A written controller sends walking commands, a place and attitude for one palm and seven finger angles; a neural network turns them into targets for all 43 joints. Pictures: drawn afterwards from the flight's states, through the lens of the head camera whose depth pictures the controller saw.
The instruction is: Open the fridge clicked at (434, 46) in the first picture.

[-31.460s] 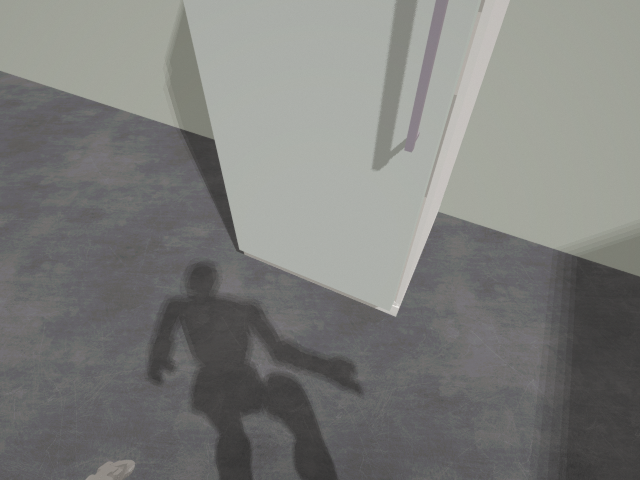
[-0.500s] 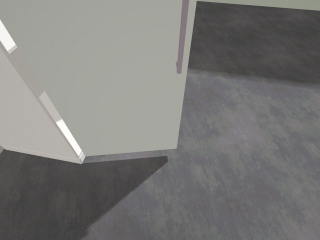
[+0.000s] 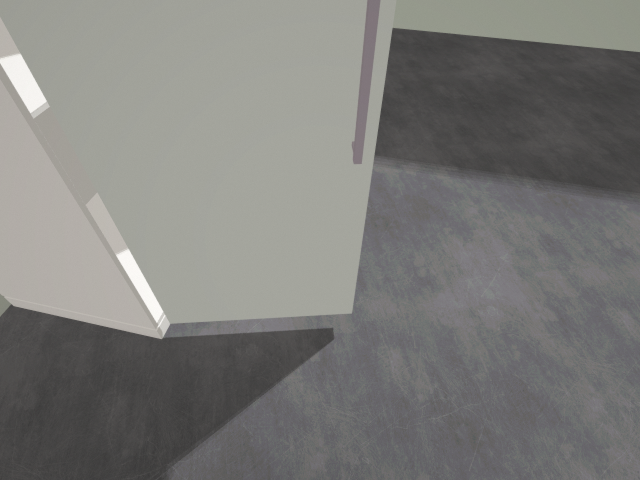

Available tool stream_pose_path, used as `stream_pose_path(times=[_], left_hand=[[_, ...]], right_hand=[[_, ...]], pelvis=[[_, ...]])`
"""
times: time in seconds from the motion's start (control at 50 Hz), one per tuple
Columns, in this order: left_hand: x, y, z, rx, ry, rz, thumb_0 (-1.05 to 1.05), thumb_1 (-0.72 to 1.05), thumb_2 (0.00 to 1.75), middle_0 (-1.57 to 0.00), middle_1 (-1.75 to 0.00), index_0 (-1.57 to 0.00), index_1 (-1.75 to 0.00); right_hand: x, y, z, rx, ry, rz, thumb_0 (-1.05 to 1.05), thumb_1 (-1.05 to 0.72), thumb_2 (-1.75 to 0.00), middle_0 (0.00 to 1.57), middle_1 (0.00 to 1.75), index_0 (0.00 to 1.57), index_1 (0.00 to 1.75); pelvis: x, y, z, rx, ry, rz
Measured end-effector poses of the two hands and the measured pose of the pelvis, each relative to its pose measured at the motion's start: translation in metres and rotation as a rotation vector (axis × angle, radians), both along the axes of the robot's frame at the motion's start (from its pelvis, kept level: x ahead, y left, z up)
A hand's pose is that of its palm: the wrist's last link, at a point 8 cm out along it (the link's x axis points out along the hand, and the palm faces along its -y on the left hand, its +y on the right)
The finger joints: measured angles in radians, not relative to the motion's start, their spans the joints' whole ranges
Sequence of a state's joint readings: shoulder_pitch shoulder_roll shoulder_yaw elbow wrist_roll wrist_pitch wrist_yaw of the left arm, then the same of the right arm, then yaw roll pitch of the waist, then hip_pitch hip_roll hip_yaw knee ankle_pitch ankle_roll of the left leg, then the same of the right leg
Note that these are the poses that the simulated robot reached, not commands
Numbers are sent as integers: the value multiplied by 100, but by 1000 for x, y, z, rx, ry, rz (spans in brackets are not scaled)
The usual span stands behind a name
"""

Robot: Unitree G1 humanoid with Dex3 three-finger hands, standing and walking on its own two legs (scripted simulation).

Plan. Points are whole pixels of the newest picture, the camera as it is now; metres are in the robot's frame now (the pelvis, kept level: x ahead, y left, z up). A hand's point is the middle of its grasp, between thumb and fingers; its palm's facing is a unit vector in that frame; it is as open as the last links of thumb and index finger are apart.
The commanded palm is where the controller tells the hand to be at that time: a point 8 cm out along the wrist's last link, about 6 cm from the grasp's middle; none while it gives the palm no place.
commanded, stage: let the arm hang, fingers relaxed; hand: right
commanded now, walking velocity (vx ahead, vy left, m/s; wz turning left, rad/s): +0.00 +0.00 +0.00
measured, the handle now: (367, 42) +0.72 -0.02 +0.22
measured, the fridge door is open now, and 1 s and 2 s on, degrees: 73 73 73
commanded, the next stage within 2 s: look to check the result in 0.04 s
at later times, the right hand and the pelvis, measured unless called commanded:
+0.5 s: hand out of the picture -0.01 -0.16 -0.18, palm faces +0.02 +0.99 -0.16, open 7.4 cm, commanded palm none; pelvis +0.00 +0.00 +0.00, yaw +0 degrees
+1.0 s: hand out of the picture +0.01 -0.16 -0.18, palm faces +0.01 +0.99 -0.17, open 7.4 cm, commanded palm none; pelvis +0.01 +0.00 +0.00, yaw +0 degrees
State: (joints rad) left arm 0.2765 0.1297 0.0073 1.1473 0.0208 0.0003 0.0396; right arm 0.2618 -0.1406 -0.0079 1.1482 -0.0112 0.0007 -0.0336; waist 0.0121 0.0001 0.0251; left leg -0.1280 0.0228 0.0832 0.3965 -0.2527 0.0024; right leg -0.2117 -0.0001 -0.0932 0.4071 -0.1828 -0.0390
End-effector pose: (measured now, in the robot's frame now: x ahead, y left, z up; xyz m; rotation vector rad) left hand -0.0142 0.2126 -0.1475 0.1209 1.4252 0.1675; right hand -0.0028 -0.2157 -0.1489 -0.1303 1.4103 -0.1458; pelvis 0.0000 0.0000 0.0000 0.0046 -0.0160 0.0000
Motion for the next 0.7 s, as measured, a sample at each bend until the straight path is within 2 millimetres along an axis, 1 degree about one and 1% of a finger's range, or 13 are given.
stream_pose_path(times=[0.2,0.32,0.46,0.7], left_hand=[[2,0,1,4,4,0,1,92,90,-20,-30,-20,-30],[2,0,1,4,10,1,1,92,89,-20,-30,-20,-30],[1,-1,2,3,17,4,1,92,89,-20,-30,-20,-30],[2,-2,2,0,20,9,1,92,89,-20,-30,-20,-30]], right_hand=[[-11,3,-1,12,39,-4,0,-91,-90,20,30,20,30],[-14,5,-1,17,50,-5,0,-91,-90,20,30,20,30],[-12,7,-2,20,49,-3,0,-91,-90,20,30,20,30],[-3,6,-1,16,35,5,0,-91,-90,20,30,20,30]], pelvis=[[1,-1,0,0,0,4],[2,-1,1,1,0,4],[3,-1,1,2,1,4],[6,0,1,0,3,6]])
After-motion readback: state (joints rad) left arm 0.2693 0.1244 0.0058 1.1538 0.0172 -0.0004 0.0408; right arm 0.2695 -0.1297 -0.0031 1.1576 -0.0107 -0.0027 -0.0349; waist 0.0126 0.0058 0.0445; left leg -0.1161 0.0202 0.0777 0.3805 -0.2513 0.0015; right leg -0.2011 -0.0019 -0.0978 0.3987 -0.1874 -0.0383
